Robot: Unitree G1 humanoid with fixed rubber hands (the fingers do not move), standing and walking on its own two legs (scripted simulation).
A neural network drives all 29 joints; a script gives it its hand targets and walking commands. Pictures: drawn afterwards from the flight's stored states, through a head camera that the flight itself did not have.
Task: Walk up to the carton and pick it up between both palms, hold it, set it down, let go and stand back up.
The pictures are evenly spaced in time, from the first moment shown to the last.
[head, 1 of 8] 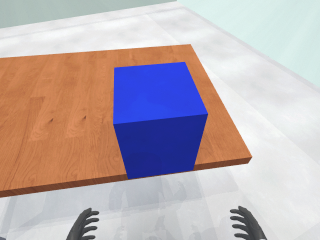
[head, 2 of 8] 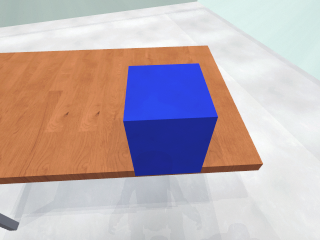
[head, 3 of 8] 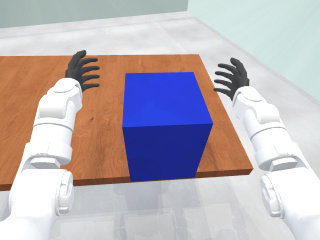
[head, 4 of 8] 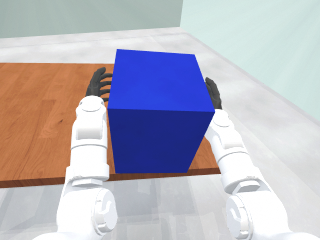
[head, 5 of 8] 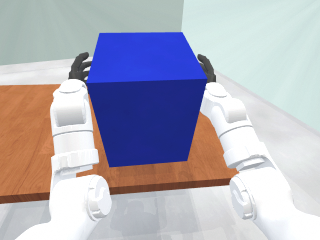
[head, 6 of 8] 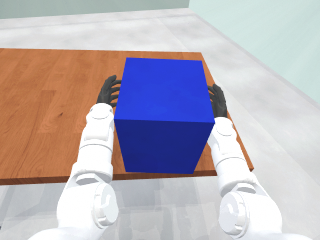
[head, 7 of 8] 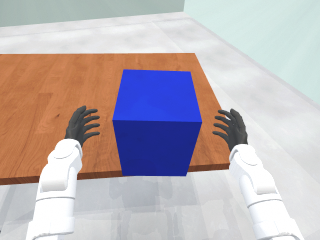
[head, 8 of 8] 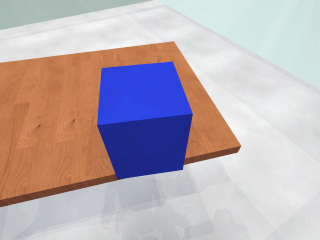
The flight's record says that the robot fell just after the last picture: no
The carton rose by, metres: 0.21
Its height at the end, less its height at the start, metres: +0.00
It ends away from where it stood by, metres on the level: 0.01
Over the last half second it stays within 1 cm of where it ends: yes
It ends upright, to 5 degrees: yes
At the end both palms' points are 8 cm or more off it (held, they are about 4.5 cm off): yes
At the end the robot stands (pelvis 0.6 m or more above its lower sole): yes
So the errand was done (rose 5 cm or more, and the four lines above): yes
